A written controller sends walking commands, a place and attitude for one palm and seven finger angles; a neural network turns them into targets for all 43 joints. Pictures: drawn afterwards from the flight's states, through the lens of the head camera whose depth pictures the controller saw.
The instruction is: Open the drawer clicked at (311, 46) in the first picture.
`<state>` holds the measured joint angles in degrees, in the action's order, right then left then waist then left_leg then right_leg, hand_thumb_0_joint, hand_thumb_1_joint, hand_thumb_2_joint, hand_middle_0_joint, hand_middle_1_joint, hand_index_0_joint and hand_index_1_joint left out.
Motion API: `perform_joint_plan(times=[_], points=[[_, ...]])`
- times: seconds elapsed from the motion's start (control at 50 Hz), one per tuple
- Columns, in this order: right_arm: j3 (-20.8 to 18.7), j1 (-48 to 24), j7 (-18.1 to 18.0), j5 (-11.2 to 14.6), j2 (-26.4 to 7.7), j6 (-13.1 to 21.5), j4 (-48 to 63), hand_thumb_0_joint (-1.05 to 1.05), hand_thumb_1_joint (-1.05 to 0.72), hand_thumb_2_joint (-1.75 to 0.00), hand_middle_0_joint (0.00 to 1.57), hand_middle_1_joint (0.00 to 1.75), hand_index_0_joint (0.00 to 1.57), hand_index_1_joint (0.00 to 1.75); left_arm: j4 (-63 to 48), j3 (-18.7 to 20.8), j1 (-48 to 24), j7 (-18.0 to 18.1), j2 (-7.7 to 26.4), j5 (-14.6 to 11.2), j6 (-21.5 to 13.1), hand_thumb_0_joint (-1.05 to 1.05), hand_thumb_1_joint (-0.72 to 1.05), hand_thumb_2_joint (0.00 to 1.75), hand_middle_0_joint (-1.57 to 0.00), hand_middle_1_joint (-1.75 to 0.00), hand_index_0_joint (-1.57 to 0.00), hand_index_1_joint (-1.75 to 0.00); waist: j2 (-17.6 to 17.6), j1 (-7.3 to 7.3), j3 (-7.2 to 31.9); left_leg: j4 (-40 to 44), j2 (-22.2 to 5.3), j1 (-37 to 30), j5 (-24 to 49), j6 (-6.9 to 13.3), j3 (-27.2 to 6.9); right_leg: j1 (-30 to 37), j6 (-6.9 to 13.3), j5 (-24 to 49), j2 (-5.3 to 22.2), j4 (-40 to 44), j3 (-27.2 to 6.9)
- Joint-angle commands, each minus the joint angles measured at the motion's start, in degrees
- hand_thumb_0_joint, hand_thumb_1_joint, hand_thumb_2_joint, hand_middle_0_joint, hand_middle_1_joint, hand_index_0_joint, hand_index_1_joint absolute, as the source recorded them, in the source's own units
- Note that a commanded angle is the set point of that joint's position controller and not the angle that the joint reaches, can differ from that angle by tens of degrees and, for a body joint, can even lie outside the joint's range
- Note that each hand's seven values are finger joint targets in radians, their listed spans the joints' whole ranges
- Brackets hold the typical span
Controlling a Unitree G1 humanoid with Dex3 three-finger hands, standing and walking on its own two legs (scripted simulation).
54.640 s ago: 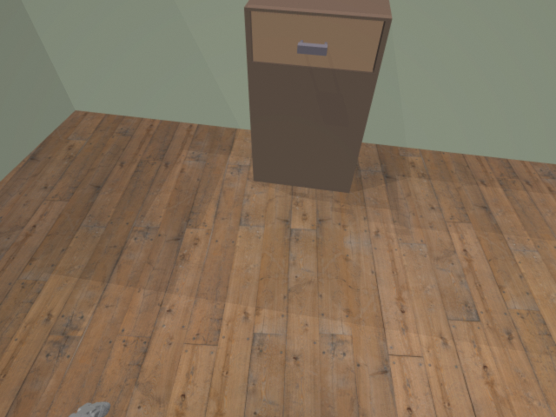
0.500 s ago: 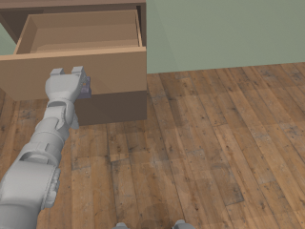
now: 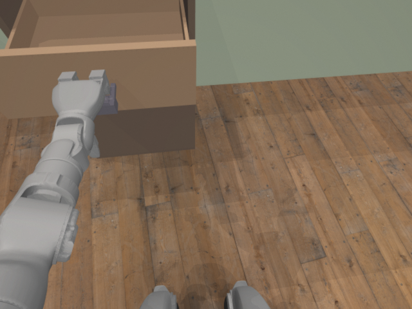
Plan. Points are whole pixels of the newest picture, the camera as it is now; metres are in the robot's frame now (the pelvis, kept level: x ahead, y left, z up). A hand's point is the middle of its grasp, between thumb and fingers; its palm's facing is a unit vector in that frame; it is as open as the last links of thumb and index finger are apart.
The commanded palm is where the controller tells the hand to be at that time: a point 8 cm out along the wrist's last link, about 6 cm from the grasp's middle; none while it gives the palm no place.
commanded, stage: lower the fingers behind the handle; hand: left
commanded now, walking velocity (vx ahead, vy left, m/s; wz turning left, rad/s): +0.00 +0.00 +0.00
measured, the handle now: (91, 97) +0.55 +0.22 +0.03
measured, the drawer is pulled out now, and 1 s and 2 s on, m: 0.24 0.24 0.24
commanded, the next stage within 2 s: lift the fingers back up to retry in 0.32 s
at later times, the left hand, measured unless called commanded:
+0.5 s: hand (90, 115) +0.50 +0.22 +0.03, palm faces -0.04 +0.01 -1.00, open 13.8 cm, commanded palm +0.48 +0.20 +0.07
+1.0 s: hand (88, 115) +0.50 +0.22 +0.03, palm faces -0.11 -0.03 -0.99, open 13.9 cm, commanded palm +0.49 +0.21 +0.14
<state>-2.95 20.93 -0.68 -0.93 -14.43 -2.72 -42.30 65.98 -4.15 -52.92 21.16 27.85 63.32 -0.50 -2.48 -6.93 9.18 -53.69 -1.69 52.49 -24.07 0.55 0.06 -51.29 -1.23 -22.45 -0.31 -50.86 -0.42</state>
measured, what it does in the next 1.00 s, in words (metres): stands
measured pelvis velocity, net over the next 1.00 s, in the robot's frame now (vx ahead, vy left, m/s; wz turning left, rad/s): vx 0.04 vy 0.00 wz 0.01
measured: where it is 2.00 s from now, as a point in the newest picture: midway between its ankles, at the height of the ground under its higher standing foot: outside the picture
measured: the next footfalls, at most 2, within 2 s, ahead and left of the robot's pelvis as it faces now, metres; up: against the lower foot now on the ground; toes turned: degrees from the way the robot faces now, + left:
none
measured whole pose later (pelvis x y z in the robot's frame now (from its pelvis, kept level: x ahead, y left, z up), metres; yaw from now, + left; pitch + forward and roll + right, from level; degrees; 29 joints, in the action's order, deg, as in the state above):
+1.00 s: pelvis +0.04 +0.00 +0.03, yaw +0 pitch +19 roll -2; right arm -4.2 19.7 -0.7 -1.0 -14.0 -1.9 -42.0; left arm 49.8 -3.2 -38.7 14.6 26.1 59.9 -0.2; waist -4.1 -5.3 6.2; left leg -44.0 -1.7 39.2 -23.2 0.2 -0.1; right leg -37.5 -1.0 -21.4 -0.4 -40.3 -0.2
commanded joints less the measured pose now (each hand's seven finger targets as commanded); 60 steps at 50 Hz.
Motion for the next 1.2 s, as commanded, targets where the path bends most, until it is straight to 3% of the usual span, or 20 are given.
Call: perform_joint_plan(times=[0.0,0.04,0.08,0.16,0.18,0.24,0.28,0.34,0.4,0.42,0.44,0.54,0.62,0.72,0.8,0.84,0.94,1.08,1.14,1.18], points=[[-3.35,8.55,-0.60,-0.16,-9.45,0.92,2.21,0.00,-0.90,-0.90,0.20,0.30,0.20,0.30,-4.44,-0.65,-19.87,0.02,5.88,0.08,0.88,0.00,-0.50,0.30,-0.30,-1.20,-0.30,-1.20,0.21,-3.39,19.08,5.08,1.79,-16.48,14.58,1.39,0.06,6.63,2.56,11.25,-3.01,6.36,2.82],[-3.19,8.56,-0.58,-0.10,-9.95,0.70,2.09,0.00,-0.90,-0.90,0.20,0.30,0.20,0.30,-3.91,1.34,-20.21,-0.11,8.79,-0.20,1.57,0.00,-0.50,0.30,-0.30,-1.20,-0.30,-1.20,0.72,-3.03,19.87,5.18,1.86,-15.77,13.91,1.44,-0.04,7.48,2.58,10.97,-3.01,6.30,2.59],[-2.97,8.75,-0.68,0.07,-9.64,0.74,2.34,0.00,-0.90,-0.90,0.20,0.30,0.20,0.30,-3.64,-0.23,-20.68,-0.44,7.37,-0.33,2.00,0.00,-0.50,0.30,-0.30,-1.20,-0.30,-1.20,0.20,-3.35,18.96,5.48,1.96,-15.52,13.02,1.51,0.08,7.23,2.48,10.31,-2.99,6.60,2.71],[-2.69,8.82,-0.98,0.09,-9.85,0.56,2.37,0.00,-0.90,-0.90,0.20,0.30,0.20,0.30,-3.49,0.73,-21.19,-1.19,9.39,-0.28,1.98,0.00,-0.50,0.30,-0.30,-1.20,-0.30,-1.20,0.46,-3.21,19.52,5.66,1.91,-15.53,13.21,1.55,-0.08,7.74,2.46,10.45,-2.95,6.46,2.65],[-2.74,8.66,-0.96,0.10,-9.63,0.62,2.70,0.00,-0.90,-0.90,0.20,0.30,0.20,0.30,-3.74,0.14,-20.07,-1.42,8.10,-0.51,1.90,0.00,-0.50,0.30,-0.30,-1.20,-0.30,-1.20,0.00,-2.99,19.60,5.49,2.07,-15.74,13.31,1.58,0.22,7.86,2.47,10.63,-2.98,6.60,2.59],[-2.61,8.51,-1.12,0.07,-9.96,0.58,2.67,0.00,-0.90,-0.90,0.20,0.30,0.20,0.30,-3.65,1.64,-20.03,-1.80,10.06,-0.65,1.33,0.00,-0.50,0.30,-0.30,-1.20,-0.30,-1.20,1.44,-2.83,19.13,5.45,1.95,-14.66,12.45,1.65,-0.01,8.07,2.47,10.06,-2.93,6.47,2.50],[-2.61,8.51,-1.12,0.16,-9.77,0.64,2.83,0.00,-0.90,-0.90,0.20,0.30,0.20,0.30,-3.43,0.91,-19.43,-1.92,9.21,-0.52,0.98,0.00,-0.50,0.30,-0.30,-1.20,-0.30,-1.20,0.45,-2.94,17.89,5.49,1.86,-14.63,11.83,1.56,0.11,6.98,2.49,9.38,-2.93,6.55,2.56],[-2.76,8.48,-1.07,0.05,-9.84,0.68,3.04,0.00,-0.90,-0.90,0.20,0.30,0.20,0.30,-4.29,1.71,-18.85,-1.76,9.66,-0.68,0.39,0.00,-0.50,0.30,-0.30,-1.20,-0.30,-1.20,0.52,-2.55,19.14,5.24,1.83,-15.20,12.90,1.51,-0.04,7.29,2.61,9.99,-2.96,6.20,2.56],[-2.83,8.44,-1.00,-0.05,-9.51,0.86,3.20,0.00,-0.90,-0.90,0.20,0.30,0.20,0.30,-4.98,0.63,-17.62,-1.33,7.82,-0.58,0.06,0.00,-0.50,0.30,-0.30,-1.20,-0.30,-1.20,0.02,-2.24,19.57,5.14,1.87,-15.73,13.88,1.45,0.11,7.52,2.61,10.61,-2.98,6.04,2.75],[-2.88,8.73,-0.96,0.10,-9.70,0.74,3.26,0.00,-0.90,-0.90,0.20,0.30,0.20,0.30,-6.46,1.92,-18.98,-1.10,9.52,-0.79,0.07,0.00,-0.50,0.30,-0.30,-1.20,-0.30,-1.20,0.38,-2.11,20.26,5.54,1.70,-16.39,14.26,1.36,-0.14,8.09,2.62,10.87,-3.07,6.11,2.79],[-3.12,8.65,-0.88,-0.01,-9.69,0.71,3.27,0.00,-0.90,-0.90,0.20,0.30,0.20,0.30,-8.92,1.76,-21.37,-0.93,9.60,-0.81,-0.20,0.00,-0.50,0.30,-0.30,-1.20,-0.30,-1.20,-1.72,-2.09,22.31,5.73,1.67,-18.51,15.52,1.21,-0.32,8.47,2.75,11.31,-3.12,6.18,2.75],[-3.70,8.67,-0.74,-0.08,-9.10,0.87,2.93,0.00,-0.90,-0.90,0.20,0.30,0.20,0.30,-15.27,1.15,-24.31,0.09,7.86,-1.18,-0.38,0.00,-0.50,0.30,-0.30,-1.20,-0.30,-1.20,-4.17,-1.87,26.24,6.76,1.30,-26.29,21.84,0.81,-1.11,10.19,2.87,14.16,-3.49,7.47,3.27],[-3.93,8.42,-0.78,-0.13,-9.10,1.07,2.46,0.00,-0.90,-0.90,0.20,0.30,0.20,0.30,-19.59,2.91,-23.70,0.52,9.44,-1.75,-1.13,0.00,-0.50,0.30,-0.30,-1.20,-0.30,-1.20,-4.80,-1.18,27.53,7.50,1.38,-30.06,26.85,0.83,-1.01,13.59,2.80,18.26,-3.70,8.65,3.23],[-4.07,7.58,-0.70,-0.13,-8.76,1.29,2.64,0.00,-0.90,-0.90,0.20,0.30,0.20,0.30,-25.14,2.86,-22.74,0.47,8.72,-2.72,-2.42,0.00,-0.50,0.30,-0.30,-1.20,-0.30,-1.20,-6.06,-0.73,27.59,8.31,1.50,-33.86,33.90,0.75,-0.92,16.73,2.60,23.00,-3.88,9.93,3.40],[-4.09,7.15,-0.90,-0.31,-8.78,1.36,2.70,0.00,-0.90,-0.90,0.20,0.30,0.20,0.30,-30.40,5.86,-22.01,0.71,12.18,-2.85,-3.39,0.00,-0.50,0.30,-0.30,-1.20,-0.30,-1.20,-6.04,0.22,29.93,8.41,1.60,-36.54,41.05,0.66,-0.92,20.68,2.43,28.50,-3.79,10.04,3.31],[-4.23,6.53,-0.73,-0.32,-8.49,1.60,3.19,0.00,-0.90,-0.90,0.20,0.30,0.20,0.30,-34.30,4.63,-22.41,0.57,10.58,-3.42,-3.68,0.00,-0.50,0.30,-0.30,-1.20,-0.30,-1.20,-7.98,0.39,30.68,8.49,1.49,-39.27,45.69,0.23,-1.11,21.29,2.45,30.04,-3.77,10.36,3.46],[-4.48,5.64,-0.67,-0.33,-8.35,1.99,3.62,0.00,-0.90,-0.90,0.20,0.30,0.20,0.30,-41.69,5.52,-20.92,0.35,11.48,-4.55,-3.29,0.00,-0.50,0.30,-0.30,-1.20,-0.30,-1.20,-8.65,0.99,33.02,8.81,1.45,-43.57,52.69,-0.19,-1.20,24.12,2.23,34.19,-3.74,11.32,3.31],[-4.43,4.32,-1.06,-0.19,-8.08,3.22,3.58,0.00,-0.90,-0.90,0.20,0.30,0.20,0.30,-47.37,6.13,-15.96,-0.40,11.62,-5.24,-2.82,0.00,-0.50,0.30,-0.30,-1.20,-0.30,-1.20,-7.93,1.93,32.52,10.15,1.62,-45.45,55.75,-0.14,-0.81,26.60,1.81,37.55,-3.33,12.70,2.81],[-4.29,2.96,-1.16,-0.25,-8.01,3.45,4.10,0.00,-0.90,-0.90,0.20,0.30,0.20,0.30,-48.45,6.45,-13.62,-0.28,12.03,-5.05,-2.88,0.00,-0.50,0.30,-0.30,-1.20,-0.30,-1.20,-6.95,2.40,31.62,10.92,2.18,-43.99,53.10,0.06,-0.17,28.93,1.96,37.92,-3.15,13.44,2.53],[-4.35,2.59,-0.86,-0.07,-7.80,3.39,3.25,0.00,-0.90,-0.90,0.20,0.30,0.20,0.30,-44.91,5.75,-11.25,0.14,10.65,-4.28,-1.88,0.00,-0.50,0.30,-0.30,-1.20,-0.30,-1.20,-5.49,2.23,28.36,11.43,2.35,-42.49,51.70,0.31,-0.15,28.56,1.89,37.85,-3.10,13.76,2.70]])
